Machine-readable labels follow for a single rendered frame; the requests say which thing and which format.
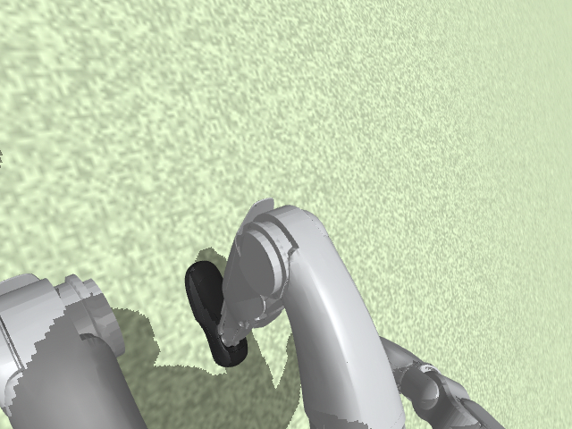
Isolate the right robot arm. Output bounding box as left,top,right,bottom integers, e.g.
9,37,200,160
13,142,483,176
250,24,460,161
400,362,505,429

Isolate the right robot foot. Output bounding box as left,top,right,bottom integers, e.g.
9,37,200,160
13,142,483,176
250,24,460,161
185,261,248,367

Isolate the right robot hand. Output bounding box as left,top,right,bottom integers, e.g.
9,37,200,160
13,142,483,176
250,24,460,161
379,336,423,394

